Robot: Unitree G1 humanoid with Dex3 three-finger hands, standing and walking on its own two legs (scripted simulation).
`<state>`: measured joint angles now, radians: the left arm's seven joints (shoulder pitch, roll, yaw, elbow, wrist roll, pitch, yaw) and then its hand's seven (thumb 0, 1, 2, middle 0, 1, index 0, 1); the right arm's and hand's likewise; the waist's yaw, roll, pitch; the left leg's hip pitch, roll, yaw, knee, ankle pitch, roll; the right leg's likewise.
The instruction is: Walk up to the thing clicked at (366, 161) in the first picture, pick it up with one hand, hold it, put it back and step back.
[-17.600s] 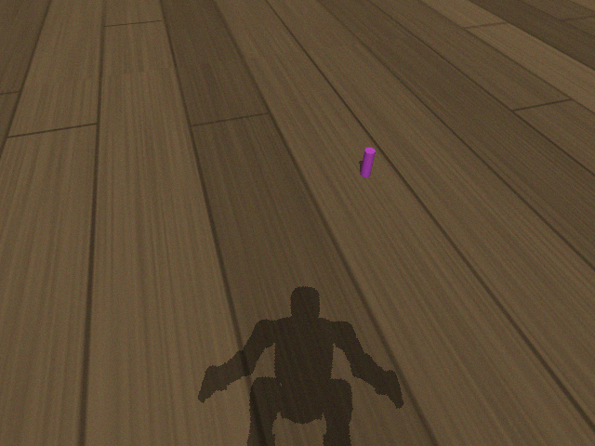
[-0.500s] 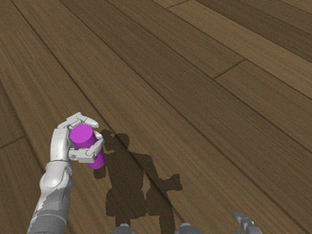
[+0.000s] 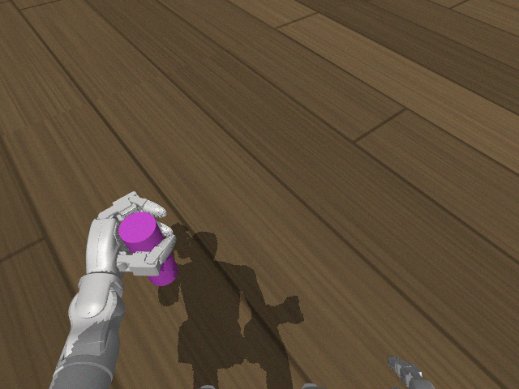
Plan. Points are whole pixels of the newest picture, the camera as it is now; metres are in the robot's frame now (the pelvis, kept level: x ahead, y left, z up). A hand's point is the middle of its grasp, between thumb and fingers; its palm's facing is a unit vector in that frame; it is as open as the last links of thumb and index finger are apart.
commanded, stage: hold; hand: left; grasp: from the side
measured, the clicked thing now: (152, 252) +0.33 +0.18 +0.00
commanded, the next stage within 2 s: none
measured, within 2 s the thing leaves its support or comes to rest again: neither
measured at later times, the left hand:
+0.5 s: hand (147, 244) +0.32 +0.17 +0.06, palm faces +0.08 -1.00 -0.02, open 7.1 cm
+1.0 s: hand (145, 245) +0.31 +0.17 +0.06, palm faces +0.08 -1.00 -0.01, open 7.1 cm
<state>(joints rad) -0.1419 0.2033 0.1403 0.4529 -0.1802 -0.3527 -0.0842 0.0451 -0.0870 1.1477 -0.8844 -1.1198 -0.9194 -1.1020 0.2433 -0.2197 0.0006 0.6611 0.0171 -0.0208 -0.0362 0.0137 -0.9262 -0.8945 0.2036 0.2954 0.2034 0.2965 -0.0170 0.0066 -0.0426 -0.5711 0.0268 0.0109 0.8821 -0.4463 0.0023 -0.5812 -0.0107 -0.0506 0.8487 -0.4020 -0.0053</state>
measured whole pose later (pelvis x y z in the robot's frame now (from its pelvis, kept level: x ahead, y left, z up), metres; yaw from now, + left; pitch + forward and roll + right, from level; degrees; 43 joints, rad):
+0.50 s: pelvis -0.01 +0.00 +0.01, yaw +0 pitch +5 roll -1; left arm -0.11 0.20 0.13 0.43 -0.17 -0.35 -0.07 0.04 -0.09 1.15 -0.89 -1.12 -0.92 -1.10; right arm 0.24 -0.22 0.00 0.66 0.02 -0.02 -0.03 0.01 -0.92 -0.90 0.20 0.30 0.20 0.30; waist -0.01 0.01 -0.02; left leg -0.50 0.02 0.01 0.82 -0.41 0.00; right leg -0.51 -0.01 -0.05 0.79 -0.37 0.00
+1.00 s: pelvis -0.01 +0.00 +0.01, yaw +0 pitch +5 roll -1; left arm -0.13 0.20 0.13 0.46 -0.18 -0.37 -0.09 0.04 -0.08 1.14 -0.88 -1.12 -0.92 -1.10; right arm 0.24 -0.22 0.00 0.67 0.02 -0.04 -0.03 0.01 -0.92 -0.90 0.20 0.30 0.20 0.30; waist -0.01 0.00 -0.02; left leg -0.49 0.02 0.01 0.81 -0.40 0.00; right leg -0.51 -0.01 -0.05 0.78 -0.36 -0.01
